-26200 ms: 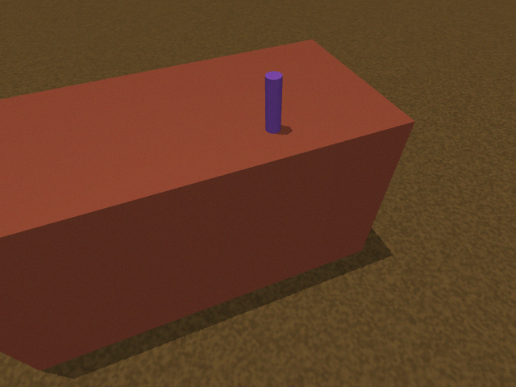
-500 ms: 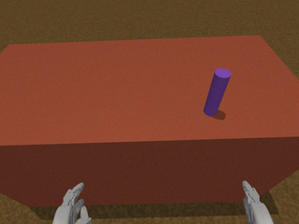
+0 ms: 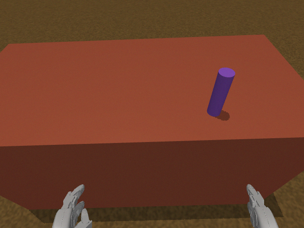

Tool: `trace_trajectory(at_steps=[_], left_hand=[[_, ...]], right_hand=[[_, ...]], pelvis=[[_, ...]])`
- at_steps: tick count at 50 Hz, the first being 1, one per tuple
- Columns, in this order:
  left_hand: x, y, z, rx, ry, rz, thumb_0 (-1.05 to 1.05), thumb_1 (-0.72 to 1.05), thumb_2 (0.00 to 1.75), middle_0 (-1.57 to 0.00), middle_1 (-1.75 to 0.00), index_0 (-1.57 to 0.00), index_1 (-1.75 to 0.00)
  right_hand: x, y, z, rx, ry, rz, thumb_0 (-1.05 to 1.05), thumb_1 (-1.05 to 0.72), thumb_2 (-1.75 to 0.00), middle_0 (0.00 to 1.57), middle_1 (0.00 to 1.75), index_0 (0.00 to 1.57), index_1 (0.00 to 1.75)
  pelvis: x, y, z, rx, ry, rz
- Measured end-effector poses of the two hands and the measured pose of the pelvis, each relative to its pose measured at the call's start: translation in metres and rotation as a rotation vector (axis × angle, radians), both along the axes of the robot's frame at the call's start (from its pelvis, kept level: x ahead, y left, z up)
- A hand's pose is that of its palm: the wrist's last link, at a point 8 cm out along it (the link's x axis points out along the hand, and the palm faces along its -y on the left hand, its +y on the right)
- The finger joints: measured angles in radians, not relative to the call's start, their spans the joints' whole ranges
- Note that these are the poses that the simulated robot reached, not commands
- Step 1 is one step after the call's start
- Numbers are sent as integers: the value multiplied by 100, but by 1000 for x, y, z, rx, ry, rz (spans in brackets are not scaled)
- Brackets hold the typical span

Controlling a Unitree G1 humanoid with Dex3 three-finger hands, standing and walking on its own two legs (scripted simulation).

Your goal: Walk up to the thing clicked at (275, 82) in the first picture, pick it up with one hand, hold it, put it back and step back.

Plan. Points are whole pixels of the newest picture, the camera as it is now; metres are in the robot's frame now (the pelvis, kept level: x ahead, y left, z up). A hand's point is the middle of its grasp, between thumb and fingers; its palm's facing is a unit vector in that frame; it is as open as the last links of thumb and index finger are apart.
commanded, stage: home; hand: right
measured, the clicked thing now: (219, 94) +0.50 -0.19 +0.07
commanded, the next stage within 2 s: stand in 0.70 s
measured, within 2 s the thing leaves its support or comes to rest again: neither
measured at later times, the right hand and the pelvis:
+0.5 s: hand (239, 224) +0.17 -0.18 -0.05, palm faces +0.12 +0.95 -0.28, open 17.3 cm; pelvis +0.01 +0.00 +0.00, yaw +0 degrees
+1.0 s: hand out of the picture +0.07 -0.26 -0.12, palm faces -0.03 +0.94 -0.34, open 15.4 cm; pelvis +0.00 -0.01 +0.03, yaw +0 degrees
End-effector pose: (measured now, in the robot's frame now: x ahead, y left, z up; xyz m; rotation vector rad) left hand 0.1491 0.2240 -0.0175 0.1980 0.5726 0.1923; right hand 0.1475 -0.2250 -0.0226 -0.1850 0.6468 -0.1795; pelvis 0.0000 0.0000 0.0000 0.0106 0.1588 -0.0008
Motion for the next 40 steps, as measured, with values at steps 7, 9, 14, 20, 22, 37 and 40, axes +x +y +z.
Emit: trace_trajectory(at_steps=[7,9,14,20,22,37,40], left_hand=[[1,2,-2,6,2,-3,2,90,90,-21,-30,-20,-30],[1,5,-10,14,28,2,1,90,90,-21,-30,-20,-30],[-1,11,-29,29,97,27,1,90,90,-21,-30,-20,-31],[-4,12,-43,27,139,44,2,90,90,-21,-30,-20,-31],[-5,11,-45,26,144,49,2,90,90,-21,-30,-20,-31],[-36,59,-58,131,419,-26,1,90,90,-21,-30,-20,-31],[-52,69,-56,145,475,5,1,90,90,-21,-30,-20,-31]], right_hand=[[-2,0,-1,-4,9,-9,-1,52,-7,6,5,6,5],[-1,-2,0,-12,6,-15,-1,52,-7,6,5,6,5],[2,-2,3,-23,-11,-20,-1,52,-7,6,5,6,5],[1,-1,0,-31,29,-23,-1,52,-7,6,5,6,5],[0,-2,1,-39,40,-25,-1,52,-7,6,5,6,5],[-31,-61,-49,-145,313,69,-1,51,-7,6,5,6,5],[-45,-70,-54,-140,370,45,-1,52,-6,6,5,6,5]], pelvis=[[0,1,-1,0,6,0],[1,2,-1,4,5,2],[4,2,-1,16,0,-4],[6,1,-1,21,-4,-4],[6,0,0,21,-6,-4],[-2,-4,15,-5,-136,-5],[-1,-6,19,-7,-147,-4]])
